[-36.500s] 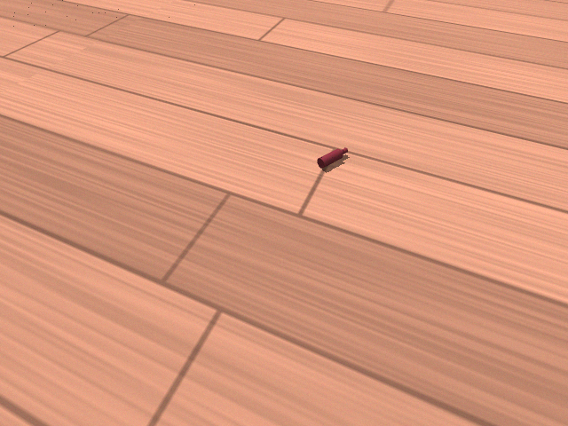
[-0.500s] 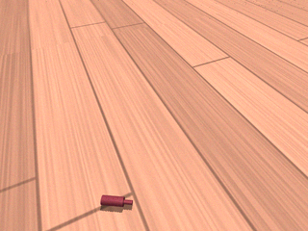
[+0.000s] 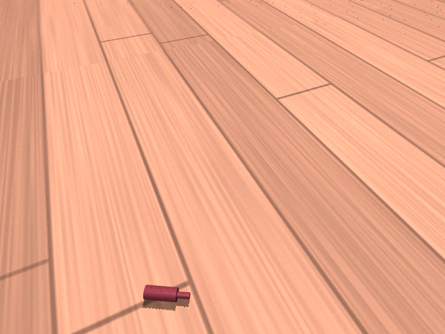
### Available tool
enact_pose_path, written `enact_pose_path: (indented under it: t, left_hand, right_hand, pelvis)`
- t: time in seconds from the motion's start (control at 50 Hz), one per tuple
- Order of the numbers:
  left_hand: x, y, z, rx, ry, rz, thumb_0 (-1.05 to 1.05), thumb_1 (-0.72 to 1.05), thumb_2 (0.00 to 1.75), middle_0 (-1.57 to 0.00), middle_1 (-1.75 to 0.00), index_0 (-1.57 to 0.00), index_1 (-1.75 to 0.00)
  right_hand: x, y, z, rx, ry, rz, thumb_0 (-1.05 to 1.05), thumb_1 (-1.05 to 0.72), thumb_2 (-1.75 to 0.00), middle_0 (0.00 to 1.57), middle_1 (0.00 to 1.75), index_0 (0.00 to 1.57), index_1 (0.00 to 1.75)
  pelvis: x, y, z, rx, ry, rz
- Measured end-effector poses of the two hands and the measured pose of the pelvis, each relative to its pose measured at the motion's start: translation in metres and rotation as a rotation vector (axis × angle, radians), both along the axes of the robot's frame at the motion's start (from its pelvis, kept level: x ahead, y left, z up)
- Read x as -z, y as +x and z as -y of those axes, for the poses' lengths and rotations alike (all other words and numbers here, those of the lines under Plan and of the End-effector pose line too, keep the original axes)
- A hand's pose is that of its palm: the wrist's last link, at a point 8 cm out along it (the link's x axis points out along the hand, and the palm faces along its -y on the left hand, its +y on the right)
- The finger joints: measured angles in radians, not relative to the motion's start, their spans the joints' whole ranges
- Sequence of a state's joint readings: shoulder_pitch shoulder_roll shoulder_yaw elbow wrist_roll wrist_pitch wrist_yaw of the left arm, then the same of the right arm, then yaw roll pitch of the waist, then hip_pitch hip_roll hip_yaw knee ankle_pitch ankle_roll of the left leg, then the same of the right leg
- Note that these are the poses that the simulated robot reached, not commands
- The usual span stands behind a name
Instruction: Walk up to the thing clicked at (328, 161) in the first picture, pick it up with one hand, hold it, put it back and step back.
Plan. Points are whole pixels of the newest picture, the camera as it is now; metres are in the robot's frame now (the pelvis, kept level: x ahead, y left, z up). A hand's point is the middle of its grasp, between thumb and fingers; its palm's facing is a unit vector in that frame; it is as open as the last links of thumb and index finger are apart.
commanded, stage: stand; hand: left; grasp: from above
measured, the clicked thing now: (167, 293) +0.42 +0.25 -0.75
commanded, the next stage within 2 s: step back in 0.52 s
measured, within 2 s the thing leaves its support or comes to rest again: neither
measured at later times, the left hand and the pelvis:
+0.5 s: hand out of the picture +0.06 +0.25 -0.16, palm faces +0.01 -0.94 -0.34, open 7.4 cm; pelvis +0.00 +0.00 +0.00, yaw +0 degrees
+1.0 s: hand out of the picture +0.07 +0.31 -0.18, palm faces -0.05 -0.93 -0.37, open 7.4 cm; pelvis -0.07 +0.05 -0.02, yaw -2 degrees
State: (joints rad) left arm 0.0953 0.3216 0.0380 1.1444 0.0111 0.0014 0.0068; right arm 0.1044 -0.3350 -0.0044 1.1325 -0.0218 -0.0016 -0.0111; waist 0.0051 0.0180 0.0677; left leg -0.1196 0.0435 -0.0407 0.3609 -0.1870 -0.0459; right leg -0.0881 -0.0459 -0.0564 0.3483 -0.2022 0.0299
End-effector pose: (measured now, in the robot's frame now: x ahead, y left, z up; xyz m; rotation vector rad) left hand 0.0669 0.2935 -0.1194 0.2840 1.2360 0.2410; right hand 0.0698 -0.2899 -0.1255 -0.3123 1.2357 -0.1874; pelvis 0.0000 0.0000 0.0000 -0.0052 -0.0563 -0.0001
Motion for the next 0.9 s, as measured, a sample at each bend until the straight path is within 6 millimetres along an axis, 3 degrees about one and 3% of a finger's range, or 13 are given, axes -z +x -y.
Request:
enact_pose_path:
  t: [0.52,0.66,0.8,0.9]
  left_hand:
    - [0.000,-0.008,-0.001,0.004,0.002,-0.026,0.01,0.91,0.89,-0.20,-0.30,-0.21,-0.30]
    - [0.005,-0.003,-0.018,-0.007,0.024,0.011,0.01,0.90,0.89,-0.20,-0.30,-0.21,-0.30]
    - [0.023,0.022,-0.056,0.048,0.041,0.083,0.01,0.90,0.89,-0.20,-0.30,-0.21,-0.30]
    - [0.023,0.024,-0.062,0.062,0.039,0.106,0.01,0.91,0.89,-0.20,-0.30,-0.21,-0.30]
  right_hand:
    - [0.001,-0.008,0.003,0.001,0.004,-0.028,0.00,-0.90,-0.90,0.20,0.30,0.20,0.30]
    - [0.003,-0.006,0.010,0.010,-0.024,-0.012,0.00,-0.90,-0.90,0.20,0.30,0.20,0.30]
    - [0.002,-0.038,0.000,0.013,-0.109,-0.035,0.00,-0.90,-0.90,0.20,0.29,0.20,0.30]
    - [-0.006,-0.069,-0.018,0.010,-0.115,-0.090,0.00,-0.90,-0.90,0.20,0.30,0.20,0.30]
  pelvis:
    - [0.000,0.000,0.002,-0.001,0.000,-0.008]
    - [0.009,-0.020,-0.008,-0.010,-0.005,-0.019]
    - [0.028,-0.039,-0.038,-0.016,-0.008,-0.039]
    - [0.021,-0.055,-0.044,-0.008,-0.016,-0.042]
